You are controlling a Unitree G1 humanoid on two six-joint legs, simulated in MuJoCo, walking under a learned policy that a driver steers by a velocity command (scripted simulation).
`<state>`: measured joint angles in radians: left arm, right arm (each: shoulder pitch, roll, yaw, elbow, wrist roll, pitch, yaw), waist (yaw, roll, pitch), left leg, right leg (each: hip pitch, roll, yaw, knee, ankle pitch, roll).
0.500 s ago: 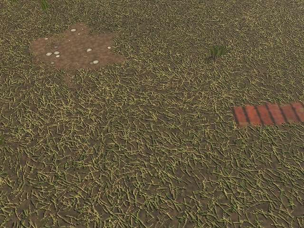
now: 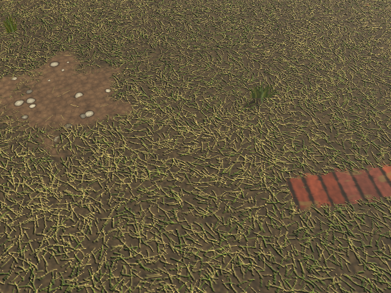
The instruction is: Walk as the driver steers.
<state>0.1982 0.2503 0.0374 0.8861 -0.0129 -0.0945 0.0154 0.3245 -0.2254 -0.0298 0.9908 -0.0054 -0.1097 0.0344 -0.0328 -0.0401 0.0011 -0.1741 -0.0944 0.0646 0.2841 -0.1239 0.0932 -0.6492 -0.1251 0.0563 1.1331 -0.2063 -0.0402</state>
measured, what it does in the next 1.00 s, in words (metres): walks ahead: right foot, then left foot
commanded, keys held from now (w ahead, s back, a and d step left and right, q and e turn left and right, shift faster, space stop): w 0.78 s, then no key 0.22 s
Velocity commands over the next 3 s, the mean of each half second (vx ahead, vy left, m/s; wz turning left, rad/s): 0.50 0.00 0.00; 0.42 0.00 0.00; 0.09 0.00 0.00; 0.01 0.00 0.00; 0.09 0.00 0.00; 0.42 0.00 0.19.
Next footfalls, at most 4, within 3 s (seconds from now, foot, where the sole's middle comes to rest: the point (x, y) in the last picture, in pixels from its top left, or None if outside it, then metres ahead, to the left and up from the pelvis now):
0.30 right None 0.33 -0.17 -0.78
0.86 left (176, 257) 0.65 0.07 -0.78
1.26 right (241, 251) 0.66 -0.16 -0.78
2.58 right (246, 237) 0.72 -0.19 -0.78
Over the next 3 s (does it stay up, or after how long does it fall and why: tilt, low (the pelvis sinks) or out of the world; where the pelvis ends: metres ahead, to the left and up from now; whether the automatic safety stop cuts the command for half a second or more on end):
stays up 0.85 -0.08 -0.02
